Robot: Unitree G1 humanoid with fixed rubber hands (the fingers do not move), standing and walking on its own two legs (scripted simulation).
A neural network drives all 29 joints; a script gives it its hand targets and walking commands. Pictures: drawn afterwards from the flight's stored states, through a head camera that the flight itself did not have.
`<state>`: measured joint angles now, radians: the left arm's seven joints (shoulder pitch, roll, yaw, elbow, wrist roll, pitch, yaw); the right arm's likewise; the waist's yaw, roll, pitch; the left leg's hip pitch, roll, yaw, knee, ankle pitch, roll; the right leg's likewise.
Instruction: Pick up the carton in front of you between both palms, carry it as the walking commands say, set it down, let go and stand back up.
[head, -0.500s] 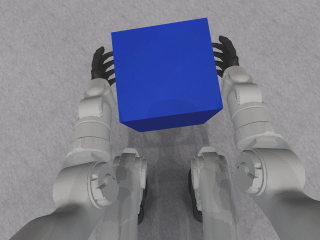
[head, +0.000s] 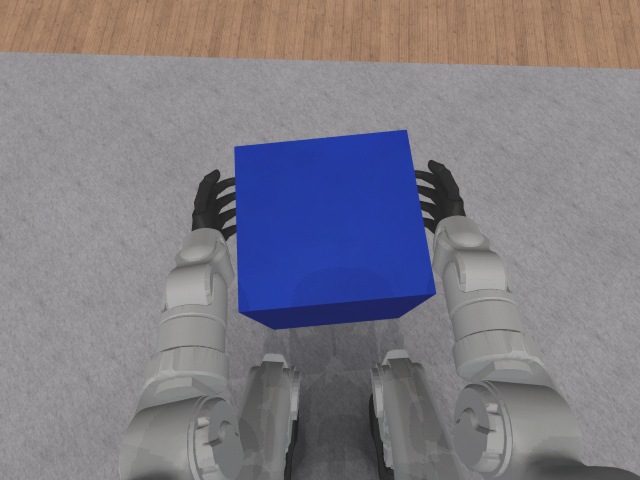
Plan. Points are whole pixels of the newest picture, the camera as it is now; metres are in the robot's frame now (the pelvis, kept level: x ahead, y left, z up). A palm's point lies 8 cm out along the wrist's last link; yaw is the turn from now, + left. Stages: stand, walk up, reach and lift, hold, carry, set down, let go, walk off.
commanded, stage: reach and lift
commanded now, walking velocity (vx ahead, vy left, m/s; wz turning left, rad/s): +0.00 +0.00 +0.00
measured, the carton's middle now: (329, 246) +0.43 +0.01 -0.12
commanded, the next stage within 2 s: hold in 1.90 s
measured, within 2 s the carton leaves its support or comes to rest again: neither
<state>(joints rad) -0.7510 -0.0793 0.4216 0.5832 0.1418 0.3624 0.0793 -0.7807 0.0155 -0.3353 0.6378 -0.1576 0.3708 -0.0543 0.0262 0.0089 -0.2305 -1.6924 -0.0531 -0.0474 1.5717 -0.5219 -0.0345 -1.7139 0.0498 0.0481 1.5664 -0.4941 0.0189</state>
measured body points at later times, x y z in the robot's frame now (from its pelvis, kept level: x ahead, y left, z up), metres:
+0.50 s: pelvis +0.05 +0.00 +0.14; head +0.13 +0.00 +0.59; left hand +0.40 +0.16 +0.11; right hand +0.40 -0.15 +0.11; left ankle +0.08 +0.13 -0.53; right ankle +0.09 -0.12 -0.53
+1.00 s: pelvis +0.06 +0.00 +0.21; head +0.03 +0.00 +0.66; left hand +0.37 +0.15 +0.23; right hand +0.37 -0.15 +0.23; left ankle +0.08 +0.13 -0.53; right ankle +0.09 -0.12 -0.53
